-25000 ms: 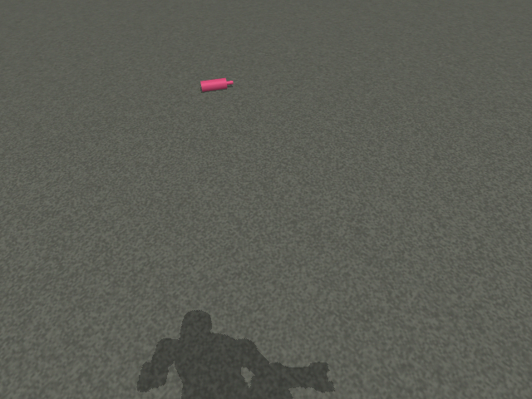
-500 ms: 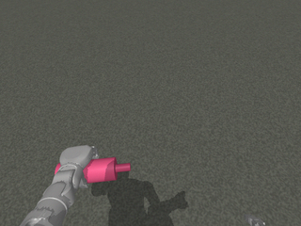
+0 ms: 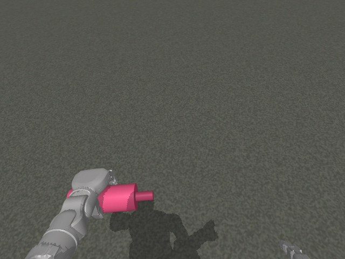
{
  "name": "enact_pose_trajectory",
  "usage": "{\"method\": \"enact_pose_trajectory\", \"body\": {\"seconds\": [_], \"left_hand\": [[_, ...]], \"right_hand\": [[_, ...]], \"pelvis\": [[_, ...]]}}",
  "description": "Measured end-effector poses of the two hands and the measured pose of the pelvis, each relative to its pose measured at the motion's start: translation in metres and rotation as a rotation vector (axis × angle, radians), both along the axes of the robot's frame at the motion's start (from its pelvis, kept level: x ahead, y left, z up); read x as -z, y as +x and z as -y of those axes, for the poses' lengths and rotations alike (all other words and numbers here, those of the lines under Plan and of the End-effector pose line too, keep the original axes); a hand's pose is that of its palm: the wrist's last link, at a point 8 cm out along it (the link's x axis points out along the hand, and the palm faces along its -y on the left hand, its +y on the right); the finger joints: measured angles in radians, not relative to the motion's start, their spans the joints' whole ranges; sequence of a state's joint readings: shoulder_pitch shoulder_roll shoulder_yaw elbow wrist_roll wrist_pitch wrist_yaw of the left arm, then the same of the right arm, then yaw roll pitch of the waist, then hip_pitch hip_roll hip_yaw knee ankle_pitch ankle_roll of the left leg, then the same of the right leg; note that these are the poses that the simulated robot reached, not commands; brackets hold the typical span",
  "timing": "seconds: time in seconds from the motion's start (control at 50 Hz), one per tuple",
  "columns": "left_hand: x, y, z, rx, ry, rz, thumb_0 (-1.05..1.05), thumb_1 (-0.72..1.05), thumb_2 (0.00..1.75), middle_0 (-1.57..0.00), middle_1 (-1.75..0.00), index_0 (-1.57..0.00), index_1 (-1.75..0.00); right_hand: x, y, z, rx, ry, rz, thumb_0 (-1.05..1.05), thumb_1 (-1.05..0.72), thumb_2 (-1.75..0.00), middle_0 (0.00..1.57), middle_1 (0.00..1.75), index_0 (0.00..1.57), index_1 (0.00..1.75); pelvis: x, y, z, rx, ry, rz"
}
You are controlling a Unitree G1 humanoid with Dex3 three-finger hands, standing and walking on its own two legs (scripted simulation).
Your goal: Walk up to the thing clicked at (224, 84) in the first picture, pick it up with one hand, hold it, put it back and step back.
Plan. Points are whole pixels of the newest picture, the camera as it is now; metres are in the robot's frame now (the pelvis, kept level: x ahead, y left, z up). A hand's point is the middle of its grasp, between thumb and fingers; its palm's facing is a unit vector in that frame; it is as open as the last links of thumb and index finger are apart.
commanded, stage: hold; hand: left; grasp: from above
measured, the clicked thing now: (112, 198) +0.30 +0.19 -0.09
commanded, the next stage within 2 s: crouch in 1.12 s
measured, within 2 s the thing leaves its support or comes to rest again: neither
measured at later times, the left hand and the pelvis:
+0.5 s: hand (93, 199) +0.28 +0.22 -0.04, palm faces -0.46 -0.05 -0.89, open 9.9 cm; pelvis -0.01 +0.00 +0.01, yaw +0 degrees
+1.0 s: hand (94, 199) +0.28 +0.22 -0.04, palm faces -0.46 -0.06 -0.88, open 10.0 cm; pelvis +0.00 +0.00 +0.01, yaw +0 degrees
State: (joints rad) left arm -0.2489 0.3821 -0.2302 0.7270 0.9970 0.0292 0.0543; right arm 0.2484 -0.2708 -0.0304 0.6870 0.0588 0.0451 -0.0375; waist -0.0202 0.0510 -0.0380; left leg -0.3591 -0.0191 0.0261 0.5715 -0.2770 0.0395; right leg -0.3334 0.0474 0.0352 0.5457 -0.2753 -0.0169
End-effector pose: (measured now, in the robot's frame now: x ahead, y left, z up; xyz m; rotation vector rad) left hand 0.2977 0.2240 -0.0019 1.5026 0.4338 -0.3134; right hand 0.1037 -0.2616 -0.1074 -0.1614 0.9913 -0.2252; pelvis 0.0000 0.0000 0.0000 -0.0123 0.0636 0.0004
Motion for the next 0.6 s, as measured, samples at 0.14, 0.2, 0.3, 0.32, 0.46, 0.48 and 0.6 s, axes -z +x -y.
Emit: {"method": "enact_pose_trajectory", "body": {"seconds": [0.14,0.2,0.3,0.32,0.46,0.48,0.6], "left_hand": [[-0.005,-0.006,-0.001,-0.001,0.0,-0.001,0.0,0.02,0.43,-0.75,-0.4,-0.77,-0.42],[-0.007,-0.008,-0.001,-0.002,-0.003,-0.001,0.0,0.02,0.44,-0.75,-0.41,-0.76,-0.43],[-0.01,-0.011,-0.001,0.005,-0.005,-0.001,0.0,0.02,0.44,-0.75,-0.42,-0.76,-0.44],[-0.011,-0.011,-0.001,0.006,-0.006,0.0,0.0,0.02,0.44,-0.75,-0.42,-0.76,-0.44],[-0.017,-0.013,-0.001,0.008,-0.005,0.003,0.0,0.02,0.45,-0.74,-0.43,-0.75,-0.45],[-0.017,-0.013,-0.001,0.008,-0.006,0.003,0.0,0.02,0.45,-0.74,-0.43,-0.75,-0.45],[-0.022,-0.013,-0.001,0.007,-0.012,0.002,-0.01,0.01,0.46,-0.73,-0.44,-0.74,-0.46]], "right_hand": [[-0.002,0.004,-0.001,-0.009,0.003,0.01,0.01,-0.89,-0.9,0.2,0.3,0.2,0.3],[-0.003,0.006,-0.002,-0.012,0.005,0.017,0.01,-0.89,-0.9,0.2,0.3,0.2,0.3],[-0.005,0.009,-0.003,-0.017,0.006,0.027,0.01,-0.89,-0.9,0.2,0.3,0.2,0.3],[-0.006,0.01,-0.004,-0.018,0.007,0.029,0.01,-0.89,-0.9,0.2,0.3,0.2,0.3],[-0.008,0.016,-0.006,-0.024,0.012,0.044,0.01,-0.89,-0.9,0.2,0.3,0.2,0.3],[-0.008,0.016,-0.006,-0.025,0.013,0.046,0.01,-0.89,-0.9,0.2,0.3,0.2,0.3],[-0.009,0.021,-0.008,-0.029,0.018,0.056,0.01,-0.89,-0.9,0.2,0.3,0.2,0.3]], "pelvis": [[-0.002,-0.003,0.001,-0.002,0.001,0.014],[-0.003,-0.004,0.001,-0.001,0.002,0.02],[-0.004,-0.005,0.001,-0.002,0.003,0.029],[-0.004,-0.005,0.001,-0.002,0.003,0.031],[-0.005,-0.005,0.001,-0.002,0.004,0.041],[-0.005,-0.005,0.001,-0.002,0.004,0.042],[-0.006,-0.005,0.002,-0.002,0.005,0.049]]}}
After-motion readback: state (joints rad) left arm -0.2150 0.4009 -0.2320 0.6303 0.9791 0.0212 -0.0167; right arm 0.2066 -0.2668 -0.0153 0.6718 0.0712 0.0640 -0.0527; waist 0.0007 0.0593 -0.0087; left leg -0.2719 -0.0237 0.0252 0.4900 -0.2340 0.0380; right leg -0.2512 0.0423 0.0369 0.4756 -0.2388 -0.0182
